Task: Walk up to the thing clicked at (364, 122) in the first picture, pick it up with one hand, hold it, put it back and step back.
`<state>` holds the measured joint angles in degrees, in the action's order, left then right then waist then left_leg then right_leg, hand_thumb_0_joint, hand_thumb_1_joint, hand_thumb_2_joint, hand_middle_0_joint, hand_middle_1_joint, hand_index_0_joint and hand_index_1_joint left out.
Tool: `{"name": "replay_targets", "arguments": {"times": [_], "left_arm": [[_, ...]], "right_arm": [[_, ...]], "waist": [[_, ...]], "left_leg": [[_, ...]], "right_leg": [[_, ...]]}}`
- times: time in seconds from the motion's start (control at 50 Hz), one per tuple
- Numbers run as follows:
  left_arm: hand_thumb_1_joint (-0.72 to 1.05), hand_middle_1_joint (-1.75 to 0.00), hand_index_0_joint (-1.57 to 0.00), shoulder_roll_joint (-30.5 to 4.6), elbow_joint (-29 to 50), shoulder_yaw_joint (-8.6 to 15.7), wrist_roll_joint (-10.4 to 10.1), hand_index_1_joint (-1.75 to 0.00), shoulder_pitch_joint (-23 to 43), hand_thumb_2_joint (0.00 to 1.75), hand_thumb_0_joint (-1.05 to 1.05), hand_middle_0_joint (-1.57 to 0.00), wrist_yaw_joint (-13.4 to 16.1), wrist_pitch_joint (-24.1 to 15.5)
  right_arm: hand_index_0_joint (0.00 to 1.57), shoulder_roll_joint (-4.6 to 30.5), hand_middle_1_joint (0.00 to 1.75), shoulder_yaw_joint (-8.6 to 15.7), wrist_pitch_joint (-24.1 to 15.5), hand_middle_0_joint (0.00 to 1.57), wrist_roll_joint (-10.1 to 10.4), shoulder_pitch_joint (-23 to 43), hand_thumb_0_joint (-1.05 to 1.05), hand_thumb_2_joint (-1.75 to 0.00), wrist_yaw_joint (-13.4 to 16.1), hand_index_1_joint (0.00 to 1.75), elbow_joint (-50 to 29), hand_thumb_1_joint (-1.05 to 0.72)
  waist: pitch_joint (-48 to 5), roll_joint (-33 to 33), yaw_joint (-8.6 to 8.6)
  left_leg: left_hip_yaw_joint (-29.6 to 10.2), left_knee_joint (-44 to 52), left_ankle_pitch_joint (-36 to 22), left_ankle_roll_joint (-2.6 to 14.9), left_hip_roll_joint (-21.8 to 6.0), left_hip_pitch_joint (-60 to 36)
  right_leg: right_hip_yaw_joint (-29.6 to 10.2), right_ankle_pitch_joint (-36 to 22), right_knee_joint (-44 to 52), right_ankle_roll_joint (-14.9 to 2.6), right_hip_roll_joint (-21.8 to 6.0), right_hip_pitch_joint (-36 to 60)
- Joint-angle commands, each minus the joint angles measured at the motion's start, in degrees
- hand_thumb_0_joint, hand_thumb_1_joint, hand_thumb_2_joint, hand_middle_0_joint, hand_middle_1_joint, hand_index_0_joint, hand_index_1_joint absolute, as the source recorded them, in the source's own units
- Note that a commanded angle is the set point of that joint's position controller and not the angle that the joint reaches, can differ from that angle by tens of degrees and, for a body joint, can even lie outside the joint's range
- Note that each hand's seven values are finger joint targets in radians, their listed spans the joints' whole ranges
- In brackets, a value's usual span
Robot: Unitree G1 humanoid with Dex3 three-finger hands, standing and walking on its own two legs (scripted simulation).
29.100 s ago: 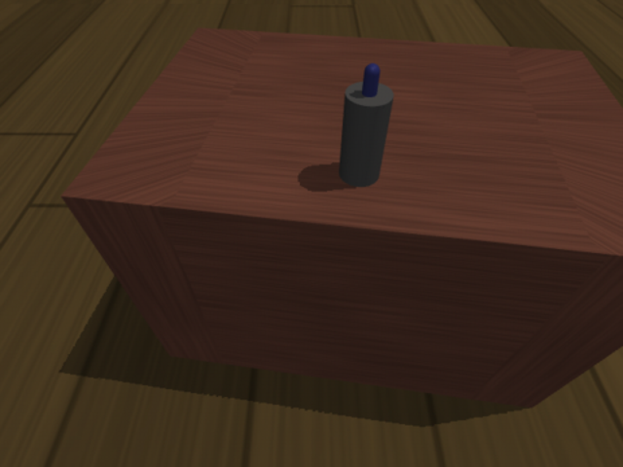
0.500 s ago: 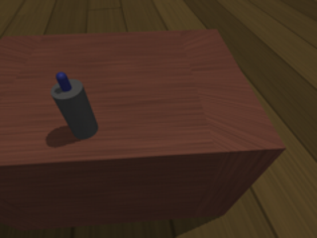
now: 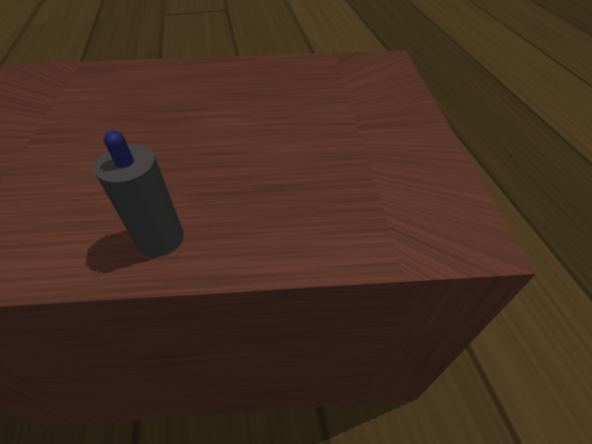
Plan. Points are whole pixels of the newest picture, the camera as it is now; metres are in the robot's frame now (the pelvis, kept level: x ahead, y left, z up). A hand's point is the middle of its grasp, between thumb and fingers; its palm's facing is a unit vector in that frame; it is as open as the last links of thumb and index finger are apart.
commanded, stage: step back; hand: left
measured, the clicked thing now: (139, 193) +0.46 +0.25 +0.08
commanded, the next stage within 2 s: none
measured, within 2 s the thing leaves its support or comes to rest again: neither
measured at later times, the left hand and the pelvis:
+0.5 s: hand out of the picture +0.04 +0.30 -0.18, palm faces -0.04 -0.93 -0.36, open 7.4 cm; pelvis -0.10 +0.04 -0.02, yaw +1 degrees
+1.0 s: hand out of the picture -0.08 +0.28 -0.15, palm faces -0.06 -0.91 -0.41, open 7.4 cm; pelvis -0.21 +0.02 -0.02, yaw -3 degrees
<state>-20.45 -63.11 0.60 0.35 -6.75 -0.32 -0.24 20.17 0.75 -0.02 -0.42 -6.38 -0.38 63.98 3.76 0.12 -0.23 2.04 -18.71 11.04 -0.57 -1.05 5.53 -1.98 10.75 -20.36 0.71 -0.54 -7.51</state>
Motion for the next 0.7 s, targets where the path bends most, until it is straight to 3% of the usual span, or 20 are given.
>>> {"name": "replay_targets", "arguments": {"times": [0.0, 0.06, 0.1, 0.14, 0.16, 0.18, 0.2, 0.24, 0.32, 0.36, 0.38, 0.4, 0.42, 0.44, 0.48, 0.52, 0.56, 0.6, 0.64, 0.68], "left_arm": [[0.9, -0.3, -0.2, -13.87, 6.2, 3.99, -0.89, -0.3, 1.07, 0.9, 0.0, -0.2, 1.56, 0.12], [0.9, -0.3, -0.2, -13.39, 8.34, 4.07, -0.38, -0.3, 1.24, 0.9, 0.0, -0.2, 1.51, 0.86], [0.9, -0.3, -0.2, -14.47, 9.42, 4.5, -0.14, -0.3, 0.86, 0.9, 0.0, -0.2, 1.4, 1.17], [0.9, -0.3, -0.2, -17.24, 10.73, 5.34, 0.29, -0.3, 0.63, 0.9, 0.0, -0.2, 1.26, 1.23], [0.9, -0.3, -0.2, -19.02, 11.74, 5.78, 0.7, -0.3, 2.14, 0.9, 0.0, -0.2, 1.34, 1.19], [0.9, -0.3, -0.2, -19.6, 13.02, 6.09, 1.56, -0.3, 2.96, 0.9, 0.0, -0.2, 1.46, 1.01], [0.9, -0.3, -0.2, -19.69, 14.33, 6.27, 1.97, -0.3, 5.36, 0.9, 0.0, -0.2, 1.61, 1.0], [0.9, -0.3, -0.2, -17.0, 15.9, 5.63, 2.15, -0.3, 8.0, 0.9, 0.0, -0.2, 1.92, 1.29], [0.9, -0.3, -0.2, -16.32, 17.68, 5.76, 1.95, -0.3, 4.7, 0.9, 0.0, -0.2, 2.04, 2.14], [0.9, -0.3, -0.2, -15.74, 18.49, 5.38, 0.5, -0.3, 5.64, 0.9, 0.0, -0.2, 1.49, 3.19], [0.9, -0.3, -0.2, -12.32, 18.98, 4.63, 0.09, -0.3, 2.8, 0.9, 0.0, -0.2, 1.34, 3.5], [0.9, -0.3, -0.2, -11.51, 19.58, 4.55, 0.4, -0.3, 3.67, 0.9, 0.0, -0.2, 1.87, 3.34], [0.9, -0.3, -0.2, -13.55, 19.18, 5.6, 1.64, -0.3, 7.6, 0.9, 0.0, -0.2, 2.53, 3.3], [0.9, -0.3, -0.2, -14.34, 18.38, 6.01, 1.66, -0.3, 8.1, 0.9, 0.0, -0.2, 2.61, 3.43], [0.9, -0.3, -0.2, -12.69, 16.74, 5.78, -0.11, -0.3, 0.98, 0.9, 0.0, -0.2, 2.24, 3.38], [0.9, -0.3, -0.2, -12.91, 17.21, 6.17, 0.4, -0.3, -0.51, 0.9, 0.0, -0.2, 1.93, 2.94], [0.9, -0.3, -0.2, -11.6, 18.74, 6.05, 0.89, -0.3, 1.17, 0.9, 0.0, -0.2, 1.73, 2.65], [0.9, -0.3, -0.2, -11.53, 19.88, 5.98, 0.93, -0.3, 1.74, 0.9, 0.0, -0.2, 1.65, 2.48], [0.9, -0.3, -0.2, -11.37, 20.22, 6.03, 0.85, -0.3, 1.9, 0.9, 0.0, -0.2, 1.53, 2.48], [0.9, -0.3, -0.2, -11.12, 19.62, 6.09, 0.97, -0.3, -0.02, 0.9, 0.0, -0.2, 1.2, 2.38]], "right_arm": [[0.2, 14.85, 0.3, 4.02, 0.16, 0.2, 0.84, 0.92, 0.0, -0.9, 0.91, 0.3, -5.15, -0.9], [0.2, 15.26, 0.3, 4.94, 0.95, 0.2, 0.77, 1.9, 0.0, -0.9, 0.89, 0.3, -7.46, -0.9], [0.2, 14.73, 0.3, 5.13, 1.5, 0.2, 0.86, 2.27, 0.0, -0.9, 0.85, 0.3, -8.9, -0.9], [0.2, 13.36, 0.3, 4.95, 2.0, 0.2, 0.79, 2.41, 0.0, -0.9, 0.69, 0.3, -10.31, -0.9], [0.2, 12.27, 0.3, 4.97, 2.43, 0.2, 0.73, 1.37, 0.0, -0.9, 0.53, 0.3, -10.59, -0.9], [0.2, 12.24, 0.3, 5.14, 2.98, 0.2, 0.25, 0.1, 0.0, -0.9, 0.5, 0.3, -11.14, -0.9], [0.2, 12.56, 0.3, 5.24, 3.31, 0.2, 0.2, -2.1, 0.0, -0.9, 0.37, 0.3, -11.25, -0.9], [0.2, 12.83, 0.3, 5.53, 2.91, 0.2, 1.08, -4.01, 0.0, -0.9, 0.42, 0.3, -11.36, -0.9], [0.2, 13.02, 0.3, 5.27, 1.85, 0.2, -0.33, -6.85, 0.0, -0.9, 0.93, 0.3, -12.03, -0.9], [0.2, 12.61, 0.3, 5.8, 0.9, 0.2, -1.63, -9.74, 0.0, -0.9, 1.28, 0.3, -11.16, -0.9], [0.2, 16.83, 0.3, 7.01, 0.55, 0.2, -2.78, -7.26, 0.0, -0.9, 1.4, 0.3, -12.34, -0.9], [0.2, 24.0, 0.3, 8.19, 0.55, 0.2, -2.38, -3.58, 0.0, -0.9, 0.84, 0.3, -13.87, -0.9], [0.2, 24.69, 0.3, 8.48, 0.39, 0.2, -1.88, -4.51, 0.0, -0.9, 0.89, 0.3, -14.57, -0.9], [0.2, 21.59, 0.3, 7.8, -0.01, 0.2, -1.84, -2.95, 0.0, -0.9, 1.28, 0.3, -14.74, -0.9], [0.2, 17.0, 0.3, 6.21, -0.04, 0.2, -1.79, 2.83, 0.0, -0.9, 2.03, 0.3, -15.75, -0.9], [0.2, 15.65, 0.3, 6.08, 0.0, 0.2, -1.22, 0.04, 0.0, -0.9, 2.45, 0.3, -16.0, -0.9], [0.2, 14.75, 0.3, 6.04, 0.27, 0.2, -0.95, -3.65, 0.0, -0.9, 2.68, 0.3, -15.87, -0.9], [0.2, 15.72, 0.3, 6.35, 0.32, 0.2, -0.64, -5.43, 0.0, -0.9, 2.87, 0.3, -16.21, -0.9], [0.2, 16.44, 0.3, 6.51, 0.5, 0.2, -0.85, -5.78, 0.0, -0.9, 2.85, 0.3, -16.76, -0.9], [0.2, 17.2, 0.3, 6.61, 0.62, 0.2, -0.9, -4.16, 0.0, -0.9, 2.64, 0.3, -17.71, -0.9]], "waist": [[-5.04, 1.16, -0.07], [-7.72, 1.85, -0.09], [-7.66, 0.5, 0.26], [-7.23, -5.0, 1.18], [-6.7, -10.74, 1.22], [-5.86, -13.02, 1.3], [-5.35, -11.88, 0.07], [-6.93, -9.49, -0.66], [-9.18, -10.69, 0.47], [-8.34, -6.95, -1.82], [-7.67, 4.11, 0.15], [-6.26, 15.65, 0.0], [-5.41, 14.09, -3.55], [-3.71, 7.05, -2.53], [-3.24, 6.03, 2.7], [-5.87, 7.69, 1.44], [-6.23, 7.51, -0.74], [-6.68, 7.71, -2.05], [-6.08, 7.59, -2.56], [-6.36, 9.19, -1.72]], "left_leg": [[-6.15, -4.38, -23.2, 5.47, -7.96, 0.26], [-5.86, -8.26, -17.92, 7.3, -7.65, 1.99], [-5.54, -12.82, -11.31, 7.02, -5.49, 4.29], [-2.79, -22.36, -2.41, 4.3, 0.15, 5.14], [-1.31, -30.82, 10.37, 3.0, 4.6, 7.83], [-4.45, -39.54, 23.59, 2.95, 5.24, 11.12], [-8.85, -44.25, 24.16, 3.31, 3.77, 10.49], [-8.66, -43.15, 21.27, 3.09, 3.89, 11.48], [-5.43, -20.19, 17.52, 2.12, 1.5, 13.73], [-2.73, -3.13, -0.13, 2.01, 1.72, 6.2], [-16.55, -0.35, -10.48, 4.4, -7.67, 1.19], [-28.0, 0.06, -22.36, 11.01, -18.35, 1.31], [-33.77, 1.3, -20.69, 17.46, -22.86, 9.12], [-27.41, -0.64, -22.82, 15.9, -19.94, 9.1], [-15.02, -5.59, -27.33, 10.5, -11.42, 1.93], [-15.16, -8.99, -32.69, 11.97, -12.16, -5.65], [-14.33, -9.93, -34.82, 11.66, -11.67, -9.17], [-15.5, -10.53, -35.96, 13.82, -14.04, -11.09], [-14.94, -10.42, -34.2, 13.96, -13.99, -7.86], [-14.76, -10.15, -28.07, 13.1, -13.97, -3.8]], "right_leg": [[-2.71, -18.56, -7.41, -3.51, -3.49, -2.33], [-3.24, -15.98, -10.46, -5.13, -3.54, -3.46], [-5.99, -15.61, -10.08, -7.24, -5.72, -4.96], [-13.32, -18.14, -3.97, -11.73, -12.14, -8.33], [-18.81, -20.71, -0.83, -15.41, -16.97, -8.68], [-22.35, -20.48, 0.3, -18.4, -20.34, -9.58], [-20.56, -19.25, -0.72, -18.75, -20.62, -13.08], [-13.66, -19.46, -4.59, -15.88, -15.31, -10.68], [-13.62, -21.1, -9.94, -12.42, -13.64, 0.63], [-9.69, -17.01, -16.84, -8.38, -9.78, -3.82], [-6.13, -4.18, -24.39, -4.67, -2.15, -12.62], [-2.45, 23.17, -31.99, -1.67, 7.7, -21.93], [-9.97, 27.85, -42.57, -0.95, 7.71, -18.19], [-12.05, 24.91, -48.08, -1.19, 7.4, -18.83], [-11.96, 17.22, -50.24, -1.57, 8.04, -24.47], [-9.72, 16.74, -48.04, -0.27, 6.84, -25.08], [-8.41, 16.73, -43.2, 0.78, 7.14, -25.23], [-7.22, 18.36, -37.38, 1.15, 5.74, -24.03], [-5.26, 18.2, -31.95, 0.75, 4.85, -20.39], [-2.93, 16.81, -25.4, -0.2, 3.32, -15.22]]}}
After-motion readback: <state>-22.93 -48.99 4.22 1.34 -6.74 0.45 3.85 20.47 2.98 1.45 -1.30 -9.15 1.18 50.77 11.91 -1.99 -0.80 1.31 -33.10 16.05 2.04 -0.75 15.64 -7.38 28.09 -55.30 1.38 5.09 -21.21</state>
